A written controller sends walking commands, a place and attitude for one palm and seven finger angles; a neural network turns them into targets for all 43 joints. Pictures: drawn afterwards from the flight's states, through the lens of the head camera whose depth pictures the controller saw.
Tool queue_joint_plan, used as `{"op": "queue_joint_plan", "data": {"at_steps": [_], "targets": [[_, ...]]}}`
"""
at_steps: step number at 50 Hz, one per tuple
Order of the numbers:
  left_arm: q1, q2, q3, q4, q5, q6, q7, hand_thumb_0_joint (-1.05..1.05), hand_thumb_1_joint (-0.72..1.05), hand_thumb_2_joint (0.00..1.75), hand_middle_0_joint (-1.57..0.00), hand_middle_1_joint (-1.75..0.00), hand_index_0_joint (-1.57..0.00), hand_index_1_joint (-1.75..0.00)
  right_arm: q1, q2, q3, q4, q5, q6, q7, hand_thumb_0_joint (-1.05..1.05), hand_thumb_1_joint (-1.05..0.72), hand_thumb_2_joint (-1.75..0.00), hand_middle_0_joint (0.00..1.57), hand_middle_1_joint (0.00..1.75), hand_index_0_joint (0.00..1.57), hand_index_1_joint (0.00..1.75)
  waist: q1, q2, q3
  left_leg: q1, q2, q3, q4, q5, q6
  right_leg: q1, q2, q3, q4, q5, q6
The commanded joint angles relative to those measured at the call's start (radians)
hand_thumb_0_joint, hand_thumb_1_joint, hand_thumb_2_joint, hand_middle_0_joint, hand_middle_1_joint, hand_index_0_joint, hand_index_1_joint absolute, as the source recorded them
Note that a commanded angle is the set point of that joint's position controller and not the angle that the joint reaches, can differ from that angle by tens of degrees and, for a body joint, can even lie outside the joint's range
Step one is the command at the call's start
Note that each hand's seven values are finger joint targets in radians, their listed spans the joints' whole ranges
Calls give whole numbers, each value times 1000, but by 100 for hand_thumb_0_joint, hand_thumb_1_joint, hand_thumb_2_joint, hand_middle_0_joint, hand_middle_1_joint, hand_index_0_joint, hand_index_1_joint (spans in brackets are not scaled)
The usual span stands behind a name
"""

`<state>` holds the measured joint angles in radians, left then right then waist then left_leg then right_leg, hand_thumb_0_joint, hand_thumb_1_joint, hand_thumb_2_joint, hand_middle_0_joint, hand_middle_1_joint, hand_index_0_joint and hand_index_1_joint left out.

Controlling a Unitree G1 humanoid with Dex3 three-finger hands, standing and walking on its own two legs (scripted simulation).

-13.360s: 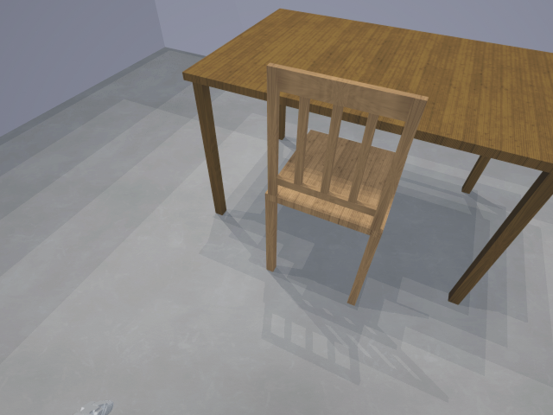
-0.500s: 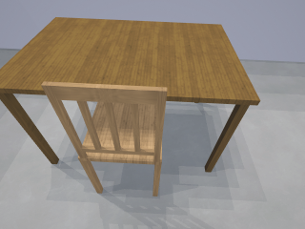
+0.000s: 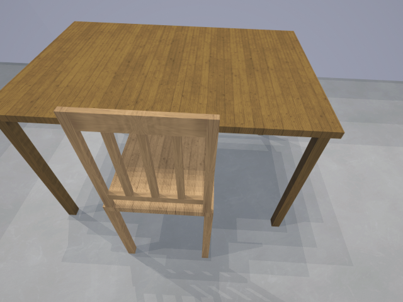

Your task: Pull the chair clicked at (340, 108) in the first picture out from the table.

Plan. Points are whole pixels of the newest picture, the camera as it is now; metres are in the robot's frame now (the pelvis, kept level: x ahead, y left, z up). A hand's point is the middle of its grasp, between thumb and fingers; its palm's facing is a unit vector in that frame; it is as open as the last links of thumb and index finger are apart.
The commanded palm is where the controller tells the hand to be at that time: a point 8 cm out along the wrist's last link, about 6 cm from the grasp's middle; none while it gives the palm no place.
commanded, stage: look again from close up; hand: left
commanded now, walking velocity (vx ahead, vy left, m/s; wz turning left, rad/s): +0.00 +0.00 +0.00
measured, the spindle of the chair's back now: (149, 168) +0.48 +0.18 -0.08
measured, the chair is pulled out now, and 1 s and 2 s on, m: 0.00 0.00 0.00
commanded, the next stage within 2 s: raise the hand toward the chair's back in 0.74 s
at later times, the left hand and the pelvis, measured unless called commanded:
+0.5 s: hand out of the picture +0.03 +0.20 -0.17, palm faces +0.01 -0.97 -0.25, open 7.4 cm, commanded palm none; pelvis +0.00 +0.00 +0.00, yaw +0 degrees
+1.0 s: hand (103, 287) +0.17 +0.21 -0.07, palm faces +0.24 -0.95 -0.17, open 7.7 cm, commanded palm +0.10 +0.26 -0.07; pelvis -0.01 +0.00 -0.01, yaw +3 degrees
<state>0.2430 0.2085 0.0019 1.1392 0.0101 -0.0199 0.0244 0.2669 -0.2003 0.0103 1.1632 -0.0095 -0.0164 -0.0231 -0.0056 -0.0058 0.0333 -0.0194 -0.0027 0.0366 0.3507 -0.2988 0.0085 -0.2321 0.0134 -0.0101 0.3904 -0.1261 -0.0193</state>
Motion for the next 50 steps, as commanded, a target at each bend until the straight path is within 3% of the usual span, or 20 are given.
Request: {"op": "queue_joint_plan", "data": {"at_steps": [1, 16, 22, 28, 41, 42, 43, 44, 45, 46, 47, 48, 49, 50], "targets": [[32, 142, 23, -37, -1, -13, 10, 0, 90, 90, -20, -30, -20, -30, 48, -136, -27, -25, 0, -13, -11, 0, -90, -90, 20, 30, 20, 30, 4, 10, 28, -126, 111, -90, -88, 125, 22, 69, -115, 130, -51, 80, -24], [14, 158, 25, -39, -2, -17, 9, 0, 90, 90, -20, -30, -20, -30, 32, -154, -29, -32, -1, -15, -12, 0, -90, -90, 20, 30, 20, 30, 4, 7, 8, -113, 115, -93, -84, 167, 19, 88, -120, 125, -44, 140, -25], [10, 163, 25, -45, -1, -11, 7, 0, 90, 90, -20, -30, -20, -30, 31, -151, -29, -33, -1, -9, -8, 0, -90, -90, 20, 30, 20, 30, 6, -11, 39, -134, 109, -93, -96, 88, 23, 71, -114, 133, -80, 19, -20], [2, 171, 28, -49, -1, -13, 7, 0, 90, 90, -20, -30, -20, -30, 24, -163, -30, -38, -2, -12, -7, 0, -90, -90, 20, 30, 20, 30, 6, 20, 27, -130, 112, -96, -95, 116, 21, 78, -115, 128, -69, 58, -21], [1, 180, 27, -46, -1, -15, 5, 0, 90, 90, -20, -30, -20, -30, 23, -173, -27, -38, -2, -12, -7, 0, -90, -90, 20, 30, 20, 30, 5, 11, 16, -124, 114, -96, -96, 134, 18, 86, -119, 127, -70, 81, -23], [-16, 226, -4, -109, 0, -17, 7, 0, 90, 90, -20, -30, -20, -30, -24, -184, -34, -135, -7, -8, -9, 0, -90, -90, 20, 30, 20, 30, -19, 102, 85, -159, 49, -69, -112, 235, 19, 48, -44, 50, 87, 17, -39], [-672, 407, 268, -1333, -188, -153, 22, 0, 88, 89, -20, -30, -20, -30, -60, -271, -41, -458, 37, -133, -69, 0, -90, -90, 20, 30, 20, 30, -133, 196, -244, -136, -29, -17, -15, 201, 13, 96, -5, -1, 35, -17, 18], [-200, 213, 104, -1111, -150, -90, 30, 0, 85, 88, -20, -29, -20, -29, -69, -212, -33, -415, 58, -208, -98, 0, -90, -90, 20, 30, 20, 30, -25, 190, -136, -126, -16, 33, -38, 255, 3, 84, 3, -28, 40, -62, -21], [-165, 154, 124, -958, -157, -63, 56, 0, 83, 87, -19, -29, -19, -29, -45, -221, -29, -361, 45, -236, -106, 0, -90, -90, 20, 30, 20, 30, -40, 144, -89, -179, -12, 35, -34, 170, 4, 71, 2, -4, 24, -50, -19], [-45, 95, 109, -968, -181, -39, 58, 0, 81, 86, -19, -29, -19, -29, -54, -194, -39, -407, 51, -247, -97, 0, -90, -90, 20, 30, 20, 30, -65, 69, -34, -258, -15, -13, -14, 129, 11, 63, -5, -27, 24, -62, -13], [-1, 110, 154, -989, -179, -46, 40, 0, 78, 85, -19, -28, -19, -28, -50, -204, -48, -445, 44, -261, -94, 0, -90, -90, 20, 30, 20, 30, -75, -59, -2, -338, -17, -30, 30, 75, 20, 3, -5, -41, 41, -101, -5], [-116, 118, 160, -1089, -195, -105, 18, 0, 76, 84, -19, -28, -19, -28, -46, -212, -56, -500, 38, -299, -81, 0, -90, -90, 20, 30, 20, 30, -85, -154, -19, -385, -20, -48, 87, 35, 27, -43, -17, -41, 78, -159, 8], [-46, 141, 218, -1010, -186, -151, -4, 0, 74, 83, -18, -27, -18, -27, -47, -205, -75, -514, 29, -318, -74, 0, -90, -90, 20, 30, 20, 30, -60, -202, -66, -451, -25, -45, 147, 14, 33, -78, -17, -47, 120, -214, 10], [7, 104, 212, -979, -200, -202, -33, 0, 71, 82, -18, -27, -18, -27, -77, -195, -84, -543, 19, -334, -56, 0, -90, -90, 20, 30, 20, 30, -29, -206, -91, -517, -30, -53, 203, -12, 24, -118, -22, -36, 173, -255, 11]]}}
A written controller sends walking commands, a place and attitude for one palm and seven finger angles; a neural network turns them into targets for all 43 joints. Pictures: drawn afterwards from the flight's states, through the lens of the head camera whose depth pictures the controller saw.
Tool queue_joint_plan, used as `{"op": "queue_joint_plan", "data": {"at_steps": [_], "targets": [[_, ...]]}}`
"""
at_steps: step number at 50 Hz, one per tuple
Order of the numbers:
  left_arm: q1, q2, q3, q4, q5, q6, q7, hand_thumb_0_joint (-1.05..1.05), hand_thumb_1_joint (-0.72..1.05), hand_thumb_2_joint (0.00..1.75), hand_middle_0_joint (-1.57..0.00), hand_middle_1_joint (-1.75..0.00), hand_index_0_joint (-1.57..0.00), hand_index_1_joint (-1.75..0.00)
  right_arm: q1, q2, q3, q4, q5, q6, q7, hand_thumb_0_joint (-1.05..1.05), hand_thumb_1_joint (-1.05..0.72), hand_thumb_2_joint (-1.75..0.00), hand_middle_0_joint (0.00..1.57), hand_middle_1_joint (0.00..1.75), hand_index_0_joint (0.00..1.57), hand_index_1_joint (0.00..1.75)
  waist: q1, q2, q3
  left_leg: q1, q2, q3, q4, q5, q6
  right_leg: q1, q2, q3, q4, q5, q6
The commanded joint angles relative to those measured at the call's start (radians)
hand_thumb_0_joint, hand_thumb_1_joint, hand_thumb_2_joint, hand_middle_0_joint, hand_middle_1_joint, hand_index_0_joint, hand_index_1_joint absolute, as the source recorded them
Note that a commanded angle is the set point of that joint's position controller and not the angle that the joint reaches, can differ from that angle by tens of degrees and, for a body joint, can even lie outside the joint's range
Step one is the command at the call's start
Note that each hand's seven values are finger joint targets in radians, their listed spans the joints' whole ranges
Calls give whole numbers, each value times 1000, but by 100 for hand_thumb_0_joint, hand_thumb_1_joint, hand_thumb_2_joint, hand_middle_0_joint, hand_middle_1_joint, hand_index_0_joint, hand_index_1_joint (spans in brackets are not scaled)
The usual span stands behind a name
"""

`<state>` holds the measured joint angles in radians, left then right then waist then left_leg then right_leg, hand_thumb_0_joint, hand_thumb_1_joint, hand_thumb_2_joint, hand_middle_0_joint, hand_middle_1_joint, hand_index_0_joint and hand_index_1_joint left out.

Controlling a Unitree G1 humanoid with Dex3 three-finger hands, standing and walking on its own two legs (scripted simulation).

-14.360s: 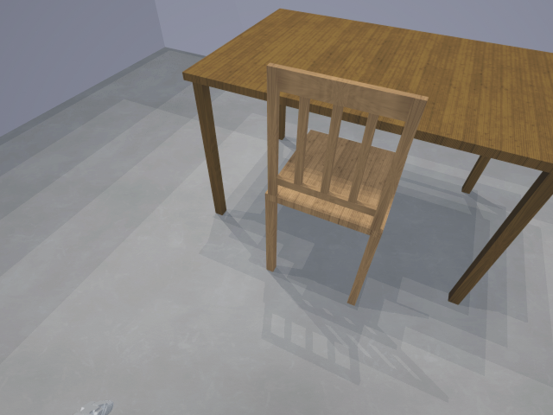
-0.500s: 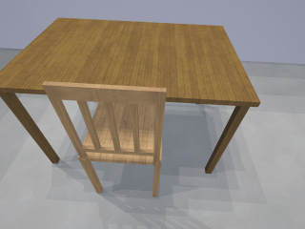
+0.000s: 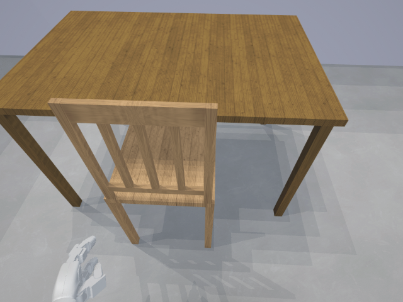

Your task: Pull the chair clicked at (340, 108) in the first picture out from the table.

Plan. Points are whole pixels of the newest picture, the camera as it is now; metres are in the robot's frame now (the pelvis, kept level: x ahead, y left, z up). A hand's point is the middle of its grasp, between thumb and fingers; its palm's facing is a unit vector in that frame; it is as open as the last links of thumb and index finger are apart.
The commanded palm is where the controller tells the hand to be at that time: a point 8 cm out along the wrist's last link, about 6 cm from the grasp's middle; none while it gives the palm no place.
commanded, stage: raise the hand toward the chair's back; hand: left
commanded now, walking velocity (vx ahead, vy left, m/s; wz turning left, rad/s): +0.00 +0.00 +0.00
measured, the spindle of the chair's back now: (148, 159) +0.50 +0.16 -0.07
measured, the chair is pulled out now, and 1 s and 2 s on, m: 0.00 0.00 0.00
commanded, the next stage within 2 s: aim the fingers beside a spindle in 1.94 s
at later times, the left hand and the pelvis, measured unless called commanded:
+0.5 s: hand (96, 291) +0.16 +0.21 -0.06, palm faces -0.03 -1.00 -0.09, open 11.4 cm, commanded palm +0.14 +0.26 -0.05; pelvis -0.05 +0.00 -0.13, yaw +2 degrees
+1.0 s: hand (101, 277) +0.19 +0.21 -0.06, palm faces -0.04 -1.00 -0.06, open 15.5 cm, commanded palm +0.16 +0.27 -0.04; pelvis -0.04 +0.00 -0.10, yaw +2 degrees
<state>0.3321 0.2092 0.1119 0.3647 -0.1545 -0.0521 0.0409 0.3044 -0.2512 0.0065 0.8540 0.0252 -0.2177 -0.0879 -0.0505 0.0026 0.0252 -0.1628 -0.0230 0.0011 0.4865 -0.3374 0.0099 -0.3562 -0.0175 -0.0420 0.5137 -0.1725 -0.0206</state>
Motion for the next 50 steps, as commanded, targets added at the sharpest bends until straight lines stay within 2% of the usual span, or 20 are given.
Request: {"op": "queue_joint_plan", "data": {"at_steps": [1, 2, 3, 5, 7, 10, 13, 16, 17, 18, 19, 22, 24, 27, 29, 34, 37, 40, 47, 50], "targets": [[34, 98, 135, -150, -57, -219, -87, 0, 69, 81, -18, -27, -18, -27, -136, -136, -86, -265, -16, -145, 30, 0, -90, -90, 20, 30, 20, 30, 57, -202, -126, -448, -12, -20, 131, 21, 13, -23, -1, 9, 113, -221, 8], [170, 104, 182, -75, -77, -270, -135, 0, 67, 80, -18, -26, -18, -26, -133, -131, -88, -296, -12, -148, 54, 0, -90, -90, 20, 30, 20, 30, 103, -133, -137, -499, -19, -9, 175, 33, -6, -29, -7, 25, 174, -191, -8], [213, 45, 149, -83, -109, -336, -193, 0, 64, 79, -17, -26, -17, -26, -142, -119, -86, -312, -15, -152, 79, 0, -90, -90, 20, 30, 20, 30, 111, -134, -172, -556, -24, -3, 247, 45, -15, -63, -19, 39, 254, -135, -11], [279, 45, 179, -77, -141, -471, -311, 0, 60, 77, -17, -25, -17, -25, -142, -118, -94, -343, -21, -158, 119, 0, -90, -90, 20, 30, 20, 30, 127, -100, -245, -672, -36, 4, 382, 61, -30, -111, -30, 80, 393, 1, -13], [273, 135, 240, -90, -150, -575, -429, 0, 55, 75, -16, -25, -16, -25, -149, -128, -103, -383, -19, -156, 144, 0, -90, -90, 20, 30, 20, 30, 123, -90, -296, -787, -39, -2, 505, 46, -33, -138, -48, 158, 479, 66, -13], [201, 176, 231, -286, -181, -543, -513, 0, 48, 72, -16, -23, -16, -23, -191, -148, -105, -480, -17, -139, 141, 0, -90, -90, 20, 30, 20, 30, 111, -50, -383, -848, -47, 16, 585, 9, -5, -181, -42, 191, 508, -43, -2], [22, 211, 255, -542, -251, -508, -493, 0, 41, 69, -15, -22, -15, -22, -175, -148, -104, -507, -11, -147, 111, 0, -90, -90, 20, 30, 20, 30, 76, 47, -396, -822, -31, -3, 625, -10, 7, -308, -7, 153, 529, -191, -2], [-64, 221, 221, -733, -241, -546, -438, 0, 34, 66, -14, -21, -14, -21, -132, -154, -98, -466, -16, -157, 83, 0, -90, -90, 20, 30, 20, 30, 41, 136, -428, -755, -19, -36, 654, 57, 12, -376, 17, 87, 586, -115, -4], [-137, 234, 190, -818, -226, -559, -427, 0, 32, 65, -14, -21, -14, -21, -123, -165, -91, -457, -23, -161, 72, 0, -90, -90, 20, 30, 20, 30, 15, 135, -456, -744, -15, -40, 676, 69, 20, -410, 27, 72, 608, -109, -2], [-110, 231, 179, -783, -206, -553, -421, 0, 29, 64, -14, -20, -14, -20, -104, -165, -90, -435, -24, -159, 65, 0, -90, -90, 20, 30, 20, 30, 16, 120, -460, -729, -8, -60, 661, 72, 15, -434, 30, 47, 612, -117, -3], [-92, 189, 134, -746, -196, -543, -428, 0, 27, 63, -14, -20, -14, -20, -111, -163, -86, -427, -19, -159, 57, 0, -90, -90, 20, 30, 20, 30, -4, 99, -424, -755, -7, -58, 672, 44, 19, -449, 29, 47, 605, -142, 0], [-104, 190, 120, -669, -173, -470, -445, 0, 20, 60, -13, -19, -13, -19, -122, -167, -68, -424, -1, -152, 32, 0, -90, -90, 20, 30, 20, 30, -16, 53, -396, -823, 0, -65, 669, -83, 22, -482, 23, 38, 581, -284, 9], [-22, 208, 154, -605, -175, -373, -452, 0, 15, 58, -13, -18, -13, -18, -137, -165, -65, -438, 16, -136, 22, 0, -90, -90, 20, 30, 20, 30, 17, 1, -409, -845, -1, -70, 628, -158, 13, -449, 11, 36, 546, -365, 18], [87, 225, 219, -561, -186, -229, -431, 0, 8, 55, -12, -17, -12, -17, -179, -152, -54, -475, 28, -105, 13, 0, -90, -90, 20, 30, 20, 30, 82, 33, -464, -814, -13, -61, 568, -142, 6, -373, 7, 21, 522, -367, 16], [81, 223, 236, -620, -197, -186, -394, 0, 4, 53, -11, -16, -11, -16, -183, -135, -51, -497, 24, -93, 13, 0, -90, -90, 20, 30, 20, 30, 95, 16, -481, -796, -14, -64, 546, -111, -1, -348, 6, 5, 521, -338, 21], [8, 212, 229, -665, -195, -284, -290, 0, -8, 48, -10, -15, -10, -15, -170, -122, -45, -479, 2, -107, 17, 0, -90, -90, 20, 30, 20, 30, 73, -2, -383, -821, -9, -75, 539, -142, -12, -404, 19, -7, 513, -383, 13], [-18, 194, 170, -652, -168, -368, -279, 0, -15, 45, -10, -14, -10, -14, -156, -132, -45, -472, -3, -119, 21, 0, -90, -90, 20, 30, 20, 30, 48, -3, -333, -834, -6, -79, 541, -184, -9, -447, 23, -7, 518, -410, 8], [9, 184, 122, -589, -146, -382, -302, 0, -22, 42, -9, -12, -9, -12, -141, -142, -47, -467, 1, -125, 24, 0, -90, -90, 20, 30, 20, 30, 26, 23, -296, -844, -7, -72, 544, -229, -3, -465, 16, 12, 496, -439, 7], [-12, 275, 215, -669, -160, -347, -319, 0, -38, 35, -7, -10, -7, -10, -126, -145, -52, -478, 5, -117, 10, 0, -90, -90, 20, 30, 20, 30, 55, 78, -397, -766, -11, -66, 529, -89, -2, -348, 22, 8, 493, -304, 3], [-9, 243, 213, -676, -174, -362, -304, 0, -45, 32, -6, -9, -6, -9, -128, -137, -52, -463, -2, -114, 13, 0, -90, -90, 20, 30, 20, 30, 58, 103, -402, -730, -7, -66, 532, -2, -13, -338, 28, -8, 507, -212, 2]]}}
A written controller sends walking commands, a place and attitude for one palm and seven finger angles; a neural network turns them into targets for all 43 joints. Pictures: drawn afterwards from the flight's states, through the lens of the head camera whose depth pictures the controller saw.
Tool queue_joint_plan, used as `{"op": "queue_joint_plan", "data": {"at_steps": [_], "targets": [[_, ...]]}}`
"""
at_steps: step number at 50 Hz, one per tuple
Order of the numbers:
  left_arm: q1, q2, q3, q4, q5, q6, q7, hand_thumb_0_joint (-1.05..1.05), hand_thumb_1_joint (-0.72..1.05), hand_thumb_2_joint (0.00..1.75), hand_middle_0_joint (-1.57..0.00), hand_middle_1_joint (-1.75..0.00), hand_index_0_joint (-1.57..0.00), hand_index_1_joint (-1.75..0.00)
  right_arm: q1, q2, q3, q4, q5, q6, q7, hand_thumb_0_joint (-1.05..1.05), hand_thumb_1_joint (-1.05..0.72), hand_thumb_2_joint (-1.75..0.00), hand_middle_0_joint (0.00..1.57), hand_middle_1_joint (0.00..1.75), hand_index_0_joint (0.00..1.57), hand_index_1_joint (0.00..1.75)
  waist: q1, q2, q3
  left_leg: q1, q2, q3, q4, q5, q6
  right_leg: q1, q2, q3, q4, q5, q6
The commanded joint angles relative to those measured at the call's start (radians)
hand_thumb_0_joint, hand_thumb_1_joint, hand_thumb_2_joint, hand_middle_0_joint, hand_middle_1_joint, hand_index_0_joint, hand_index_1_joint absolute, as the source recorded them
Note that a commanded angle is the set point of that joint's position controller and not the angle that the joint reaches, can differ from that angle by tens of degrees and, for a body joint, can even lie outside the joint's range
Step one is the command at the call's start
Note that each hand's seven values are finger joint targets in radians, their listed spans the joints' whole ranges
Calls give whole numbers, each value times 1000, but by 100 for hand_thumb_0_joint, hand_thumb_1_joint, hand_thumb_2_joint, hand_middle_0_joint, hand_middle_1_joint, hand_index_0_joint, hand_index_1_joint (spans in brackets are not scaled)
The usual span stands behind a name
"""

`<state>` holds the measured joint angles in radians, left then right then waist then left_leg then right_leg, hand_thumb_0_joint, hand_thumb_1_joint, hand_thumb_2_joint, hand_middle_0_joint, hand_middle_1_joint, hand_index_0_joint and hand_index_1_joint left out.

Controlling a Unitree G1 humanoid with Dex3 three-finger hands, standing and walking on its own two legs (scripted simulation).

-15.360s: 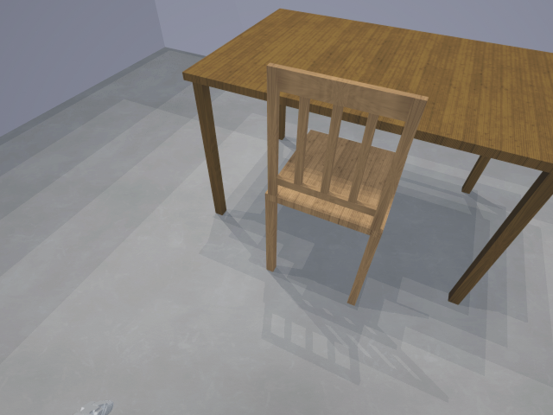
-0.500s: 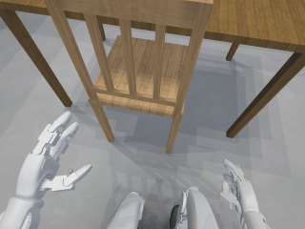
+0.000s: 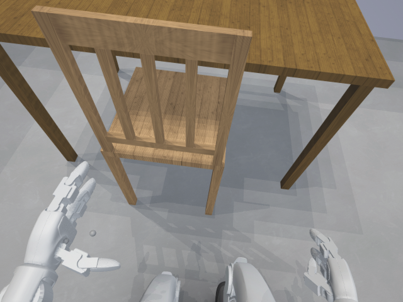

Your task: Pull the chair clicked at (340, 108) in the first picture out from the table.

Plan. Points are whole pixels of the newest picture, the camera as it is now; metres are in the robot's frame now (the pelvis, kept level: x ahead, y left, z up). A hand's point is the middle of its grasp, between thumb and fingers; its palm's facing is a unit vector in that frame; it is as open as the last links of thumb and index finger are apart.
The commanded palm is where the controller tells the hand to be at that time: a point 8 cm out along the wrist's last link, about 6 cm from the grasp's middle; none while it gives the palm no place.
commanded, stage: raise the hand toward the chair's back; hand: left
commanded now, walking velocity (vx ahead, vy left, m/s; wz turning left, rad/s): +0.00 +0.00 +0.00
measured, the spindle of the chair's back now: (154, 105) +0.54 +0.14 +0.03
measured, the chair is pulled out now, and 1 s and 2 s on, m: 0.00 0.00 0.00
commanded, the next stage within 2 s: aim the fingers beside a spindle in 0.94 s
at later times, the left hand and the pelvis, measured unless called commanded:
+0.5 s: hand (94, 201) +0.27 +0.20 +0.07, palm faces -0.04 -1.00 -0.08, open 16.9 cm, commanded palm +0.24 +0.25 +0.08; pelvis +0.02 -0.01 +0.01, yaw +0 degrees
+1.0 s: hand (95, 216) +0.25 +0.19 +0.06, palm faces -0.05 -1.00 -0.07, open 17.0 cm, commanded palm +0.23 +0.25 +0.08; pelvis +0.01 -0.01 +0.01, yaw +0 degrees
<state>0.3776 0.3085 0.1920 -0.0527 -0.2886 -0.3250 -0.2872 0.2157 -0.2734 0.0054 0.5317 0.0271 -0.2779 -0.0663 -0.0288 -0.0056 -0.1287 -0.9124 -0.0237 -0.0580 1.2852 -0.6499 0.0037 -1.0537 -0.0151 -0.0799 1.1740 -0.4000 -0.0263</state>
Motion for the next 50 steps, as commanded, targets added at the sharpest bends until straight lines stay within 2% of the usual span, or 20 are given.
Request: {"op": "queue_joint_plan", "data": {"at_steps": [1, 2, 5, 7, 8, 12, 15, 17, 19, 21, 24, 27, 30, 32, 35, 36, 41, 42, 47, 50], "targets": [[-57, 137, 127, -255, -43, -95, 24, 0, -48, 31, -6, -8, -6, -8, -39, -114, -51, -136, -7, -53, -5, 0, -90, -90, 20, 30, 20, 30, 31, 116, -252, 27, -8, -6, -261, 334, -9, 362, 27, 30, -151, 44, 7], [-60, 135, 125, -243, -40, -96, 24, 0, -50, 30, -6, -8, -6, -8, -35, -113, -51, -134, -7, -50, -4, 0, -90, -90, 20, 30, 20, 30, 22, 91, -258, 28, -6, -5, -254, 344, -6, 365, 31, 28, -151, 56, 10], [-53, 104, 79, -186, -25, -79, -4, 0, -50, 30, -6, -8, -6, -8, -38, -113, -49, -129, -5, -44, 0, 0, -90, -90, 20, 30, 20, 30, 12, 95, -222, 22, -4, -3, -257, 338, -11, 350, 28, 27, -153, 66, 11], [-68, 102, 70, -148, -21, -53, -26, 0, -50, 30, -6, -8, -6, -8, -39, -116, -44, -133, 0, -37, -2, 0, -90, -90, 20, 30, 20, 30, 0, 57, -208, 4, -6, 0, -254, 313, -4, 359, 27, 36, -169, 51, 13], [-72, 111, 77, -140, -18, -42, -36, 0, -50, 30, -6, -8, -6, -8, -34, -118, -46, -132, 3, -35, -4, 0, -90, -90, 20, 30, 20, 30, 4, 33, -222, 6, -4, -1, -254, 325, -4, 375, 24, 39, -169, 69, 15], [-132, 159, 128, -161, -33, -18, -50, 0, -50, 30, -6, -8, -6, -8, -44, -117, -41, -141, 2, -30, -12, 0, -90, -90, 20, 30, 20, 30, 14, 31, -248, 6, -7, 6, -248, 339, -1, 418, 21, 57, -178, 90, 17], [-153, 153, 142, -206, -48, -44, -40, 0, -50, 30, -6, -8, -6, -8, -36, -109, -41, -134, -6, -33, -10, 0, -90, -90, 20, 30, 20, 30, 28, 63, -294, 45, -6, 4, -251, 421, -8, 445, 21, 48, -161, 181, 15], [-154, 167, 162, -211, -48, -59, -29, 0, -50, 30, -6, -8, -6, -8, -33, -106, -43, -126, -9, -34, -7, 0, -90, -90, 20, 30, 20, 30, 31, 58, -321, 51, -6, 6, -243, 452, -10, 463, 23, 50, -153, 216, 16], [-131, 136, 137, -182, -44, -64, -28, 0, -50, 30, -6, -8, -6, -8, -30, -102, -44, -117, -9, -33, -1, 0, -90, -90, 20, 30, 20, 30, 28, 63, -309, 53, -6, 10, -247, 462, -12, 468, 20, 51, -155, 236, 16], [-134, 130, 124, -155, -37, -52, -33, 0, -50, 30, -6, -8, -6, -8, -30, -106, -44, -114, -7, -29, 0, 0, -90, -90, 20, 30, 20, 30, 20, 66, -291, 45, -6, 13, -249, 446, -12, 454, 19, 50, -159, 221, 17], [-117, 117, 108, -104, -30, -19, -47, 0, -50, 30, -6, -8, -6, -8, -33, -111, -45, -122, 1, -21, -2, 0, -90, -90, 20, 30, 20, 30, 14, 26, -264, 17, -7, 17, -257, 400, -6, 469, 13, 64, -182, 183, 20], [-129, 151, 135, -123, -32, -5, -47, 0, -50, 30, -6, -8, -6, -8, -42, -116, -45, -133, 3, -18, -5, 0, -90, -90, 20, 30, 20, 30, 23, 39, -266, 21, -9, 17, -266, 374, -4, 476, 12, 71, -193, 143, 18], [-148, 148, 147, -147, -43, -27, -33, 0, -50, 30, -6, -8, -6, -8, -39, -111, -46, -132, -2, -22, -6, 0, -90, -90, 20, 30, 20, 30, 25, 16, -275, 18, -9, 16, -266, 383, -4, 489, 12, 76, -194, 159, 20], [-156, 168, 169, -165, -47, -54, -19, 0, -50, 30, -6, -8, -6, -8, -41, -108, -48, -126, -5, -27, -4, 0, -90, -90, 20, 30, 20, 30, 31, 36, -278, 16, -9, 17, -260, 385, -6, 485, 15, 80, -190, 158, 17], [-158, 138, 141, -148, -40, -84, -11, 0, -50, 30, -6, -8, -6, -8, -38, -108, -47, -118, -7, -32, 1, 0, -90, -90, 20, 30, 20, 30, 25, 38, -263, 12, -8, 17, -266, 361, -8, 459, 16, 71, -185, 125, 17], [-154, 137, 135, -141, -37, -86, -13, 0, -50, 30, -6, -8, -6, -8, -39, -109, -46, -117, -8, -33, 2, 0, -90, -90, 20, 30, 20, 30, 25, 59, -256, 10, -10, 19, -265, 355, -8, 456, 15, 76, -187, 120, 15], [-143, 129, 104, -98, -25, -49, -37, 0, -50, 30, -6, -8, -6, -8, -45, -115, -42, -131, 5, -31, -1, 0, -90, -90, 20, 30, 20, 30, 14, 38, -216, -14, -12, 25, -268, 259, 0, 432, 7, 97, -227, -12, 18], [-149, 145, 118, -94, -27, -42, -38, 0, -50, 30, -6, -8, -6, -8, -47, -117, -41, -133, 5, -29, -4, 0, -90, -90, 20, 30, 20, 30, 15, 13, -217, -28, -12, 21, -268, 245, 2, 439, 7, 104, -235, -41, 19], [-195, 175, 150, -162, -38, -57, -24, 0, -50, 30, -6, -8, -6, -8, -51, -115, -38, -134, 1, -39, -12, 0, -90, -90, 20, 30, 20, 30, 20, 43, -239, -1, -11, 15, -271, 257, 1, 437, 12, 96, -231, -32, 19], [-189, 152, 140, -161, -41, -82, -17, 0, -50, 30, -6, -8, -6, -8, -47, -112, -37, -124, -5, -46, -11, 0, -90, -90, 20, 30, 20, 30, 21, 49, -248, 9, -10, 11, -276, 273, -3, 427, 17, 77, -212, -2, 18]]}}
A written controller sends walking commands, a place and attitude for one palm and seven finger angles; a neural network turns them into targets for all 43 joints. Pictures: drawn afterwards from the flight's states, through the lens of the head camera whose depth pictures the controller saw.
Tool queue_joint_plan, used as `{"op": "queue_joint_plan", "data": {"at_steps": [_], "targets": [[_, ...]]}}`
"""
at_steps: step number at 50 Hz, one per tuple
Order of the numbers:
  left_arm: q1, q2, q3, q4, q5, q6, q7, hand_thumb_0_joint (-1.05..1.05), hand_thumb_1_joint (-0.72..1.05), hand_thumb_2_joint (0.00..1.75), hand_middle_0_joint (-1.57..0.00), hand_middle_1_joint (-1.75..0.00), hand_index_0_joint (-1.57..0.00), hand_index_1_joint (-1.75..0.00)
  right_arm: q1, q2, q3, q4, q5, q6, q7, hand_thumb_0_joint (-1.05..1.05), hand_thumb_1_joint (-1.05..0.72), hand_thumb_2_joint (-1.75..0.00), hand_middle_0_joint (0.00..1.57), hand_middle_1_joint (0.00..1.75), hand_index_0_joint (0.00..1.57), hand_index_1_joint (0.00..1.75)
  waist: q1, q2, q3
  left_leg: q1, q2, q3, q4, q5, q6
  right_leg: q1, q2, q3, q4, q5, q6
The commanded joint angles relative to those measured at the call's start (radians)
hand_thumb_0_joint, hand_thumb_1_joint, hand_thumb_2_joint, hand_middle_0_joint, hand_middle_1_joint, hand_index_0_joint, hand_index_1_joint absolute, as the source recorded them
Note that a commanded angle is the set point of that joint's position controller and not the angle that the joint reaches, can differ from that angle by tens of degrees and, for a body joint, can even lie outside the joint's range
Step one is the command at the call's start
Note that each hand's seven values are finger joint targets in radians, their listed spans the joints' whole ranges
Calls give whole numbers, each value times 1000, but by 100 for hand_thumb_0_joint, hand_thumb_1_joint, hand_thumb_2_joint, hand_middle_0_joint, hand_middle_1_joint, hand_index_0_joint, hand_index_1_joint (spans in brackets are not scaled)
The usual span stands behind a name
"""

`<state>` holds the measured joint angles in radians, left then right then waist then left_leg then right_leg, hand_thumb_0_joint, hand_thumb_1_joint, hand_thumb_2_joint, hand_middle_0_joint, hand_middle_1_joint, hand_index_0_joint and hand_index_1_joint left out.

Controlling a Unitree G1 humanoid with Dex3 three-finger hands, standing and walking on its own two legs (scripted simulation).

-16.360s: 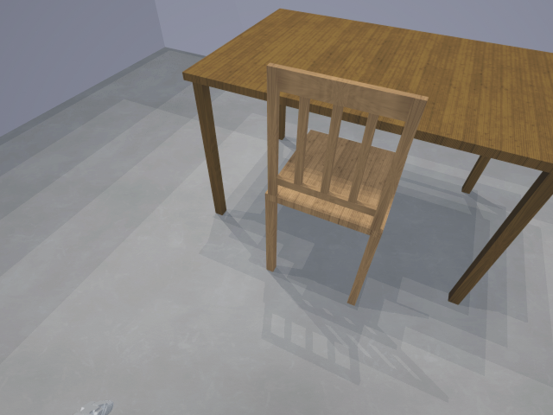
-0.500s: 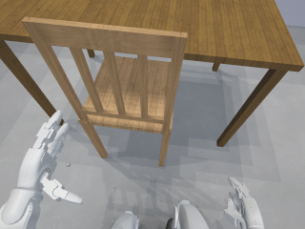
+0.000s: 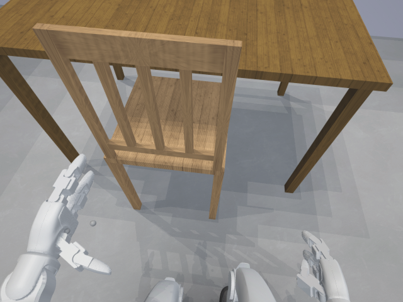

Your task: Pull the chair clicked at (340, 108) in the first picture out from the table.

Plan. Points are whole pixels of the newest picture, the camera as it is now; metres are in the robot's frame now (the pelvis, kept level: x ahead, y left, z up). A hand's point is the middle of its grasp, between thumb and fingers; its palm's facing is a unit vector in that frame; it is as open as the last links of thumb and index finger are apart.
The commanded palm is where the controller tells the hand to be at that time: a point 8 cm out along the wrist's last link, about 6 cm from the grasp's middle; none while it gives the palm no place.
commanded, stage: aim the fingers beside a spindle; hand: left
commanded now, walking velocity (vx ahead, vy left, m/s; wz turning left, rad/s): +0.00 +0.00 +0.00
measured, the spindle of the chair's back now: (153, 113) +0.53 +0.15 +0.02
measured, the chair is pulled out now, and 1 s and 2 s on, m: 0.00 0.00 0.00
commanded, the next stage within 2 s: none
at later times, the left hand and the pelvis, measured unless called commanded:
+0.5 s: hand (108, 197) +0.30 +0.19 +0.04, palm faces -0.06 -1.00 -0.06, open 17.0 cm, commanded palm +0.27 +0.24 +0.04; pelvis +0.00 +0.01 +0.00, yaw +0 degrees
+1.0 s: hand (129, 184) +0.33 +0.16 +0.03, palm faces -0.09 -0.99 -0.04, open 17.0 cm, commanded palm +0.31 +0.22 +0.03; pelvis +0.00 +0.00 -0.01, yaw +0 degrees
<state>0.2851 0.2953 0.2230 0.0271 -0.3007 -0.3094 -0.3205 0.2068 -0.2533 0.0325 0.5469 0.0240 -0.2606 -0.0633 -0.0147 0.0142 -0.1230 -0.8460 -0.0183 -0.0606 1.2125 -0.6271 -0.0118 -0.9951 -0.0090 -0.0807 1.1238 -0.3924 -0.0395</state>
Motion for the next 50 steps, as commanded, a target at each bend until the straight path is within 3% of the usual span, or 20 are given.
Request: {"op": "queue_joint_plan", "data": {"at_steps": [1, 2, 4, 7, 9, 11, 13, 17, 20, 24, 28, 34, 35, 39, 44, 47, 50], "targets": [[-87, 159, 101, -225, -27, -100, 15, 0, -50, 30, -6, -8, -6, -8, -38, -131, -62, -137, 1, -63, -13, 0, -90, -90, 20, 30, 20, 30, 7, 36, -236, -63, -16, 13, -206, 242, 11, 359, 11, 77, -163, -20, 30], [-83, 166, 106, -208, -24, -97, 15, 0, -50, 30, -6, -8, -6, -8, -40, -133, -61, -138, 1, -62, -13, 0, -90, -90, 20, 30, 20, 30, 6, 25, -229, -70, -16, 12, -207, 231, 12, 353, 12, 75, -166, -40, 29], [-131, 126, 49, -183, -11, -89, 6, 0, -50, 30, -6, -8, -6, -8, -41, -137, -57, -132, 4, -67, -14, 0, -90, -90, 20, 30, 20, 30, -12, 44, -199, -74, -14, 12, -204, 201, 12, 310, 9, 72, -166, -66, 30], [-203, 114, 16, -129, 2, -66, 0, 0, -50, 30, -6, -8, -6, -8, -36, -147, -54, -124, 8, -75, -21, 0, -90, -90, 20, 30, 20, 30, -36, -9, -174, -105, -13, 7, -195, 141, 17, 272, 7, 76, -176, -133, 36], [-244, 130, 25, -135, 5, -60, 0, 0, -50, 30, -6, -8, -6, -8, -34, -149, -55, -125, 6, -79, -24, 0, -90, -90, 20, 30, 20, 30, -24, 8, -207, -104, -15, 8, -197, 135, 16, 288, 1, 84, -176, -142, 35], [-265, 136, 32, -161, 12, -63, 11, 0, -50, 30, -6, -8, -6, -8, -33, -146, -57, -127, 0, -83, -24, 0, -90, -90, 20, 30, 20, 30, -8, 39, -253, -73, -16, 7, -202, 189, 13, 306, 3, 71, -154, -73, 30], [-273, 157, 55, -175, 14, -70, 30, 0, -50, 30, -6, -8, -6, -8, -26, -145, -58, -125, -8, -82, -19, 0, -90, -90, 20, 30, 20, 30, 0, 31, -304, -66, -17, 9, -196, 236, 12, 341, 4, 72, -143, -21, 30], [-269, 179, 100, -126, 24, -79, 56, 0, -50, 30, -6, -8, -6, -8, -24, -142, -57, -116, -16, -68, -10, 0, -90, -90, 20, 30, 20, 30, 14, 32, -313, -87, -17, 18, -191, 282, 8, 358, 7, 66, -121, 37, 27], [-282, 112, 42, -83, 29, -69, 56, 0, -50, 30, -6, -8, -6, -8, -27, -137, -58, -111, -15, -59, -1, 0, -90, -90, 20, 30, 20, 30, 0, 41, -291, -86, -18, 22, -194, 281, 4, 334, 6, 58, -118, 51, 26], [-301, 89, 9, -51, 35, -51, 40, 0, -50, 30, -6, -8, -6, -8, -14, -142, -64, -113, -11, -52, 1, 0, -90, -90, 20, 30, 20, 30, -10, 9, -304, -91, -16, 24, -188, 291, 6, 340, 5, 59, -116, 77, 27], [-374, 94, -1, -74, 40, -69, 43, 0, -50, 30, -6, -8, -6, -8, -8, -141, -68, -104, -14, -54, 1, 0, -90, -90, 20, 30, 20, 30, -18, 3, -329, -84, -15, 19, -173, 317, 7, 332, 6, 60, -102, 111, 27], [-394, 121, 45, -50, 52, -117, 77, 0, -50, 30, -6, -8, -6, -8, -7, -136, -72, -86, -27, -49, 11, 0, -90, -90, 20, 30, 20, 30, 2, 8, -364, -102, -17, 27, -162, 345, 0, 341, 4, 63, -71, 142, 23], [-400, 91, 12, -34, 57, -115, 75, 0, -50, 30, -6, -8, -6, -8, -12, -131, -70, -86, -26, -45, 13, 0, -90, -90, 20, 30, 20, 30, -7, 15, -350, -111, -19, 34, -157, 331, 4, 331, 2, 66, -75, 134, 24], [-466, 91, 4, 25, 74, -99, 77, 0, -50, 30, -6, -8, -6, -8, -11, -133, -68, -79, -21, -31, 14, 0, -90, -90, 20, 30, 20, 30, -17, 20, -328, -135, -18, 35, -157, 283, 5, 304, 0, 70, -80, 83, 22], [-542, 79, -9, 20, 64, -97, 66, 0, -50, 30, -6, -8, -6, -8, 2, -132, -71, -74, -21, -29, 10, 0, -90, -90, 20, 30, 20, 30, -23, 13, -409, -113, -20, 36, -141, 327, 7, 333, -1, 71, -66, 150, 25], [-572, 71, -25, 32, 68, -106, 70, 0, -50, 30, -6, -8, -6, -8, 8, -132, -71, -69, -24, -29, 13, 0, -90, -90, 20, 30, 20, 30, -23, 30, -417, -113, -20, 31, -138, 349, 3, 324, 1, 64, -52, 168, 22], [-609, 68, -22, 85, 82, -108, 86, 0, -50, 30, -6, -8, -6, -8, 13, -132, -74, -52, -27, -22, 16, 0, -90, -90, 20, 30, 20, 30, -30, 6, -397, -137, -18, 32, -133, 325, 1, 304, -3, 66, -49, 150, 24]]}}
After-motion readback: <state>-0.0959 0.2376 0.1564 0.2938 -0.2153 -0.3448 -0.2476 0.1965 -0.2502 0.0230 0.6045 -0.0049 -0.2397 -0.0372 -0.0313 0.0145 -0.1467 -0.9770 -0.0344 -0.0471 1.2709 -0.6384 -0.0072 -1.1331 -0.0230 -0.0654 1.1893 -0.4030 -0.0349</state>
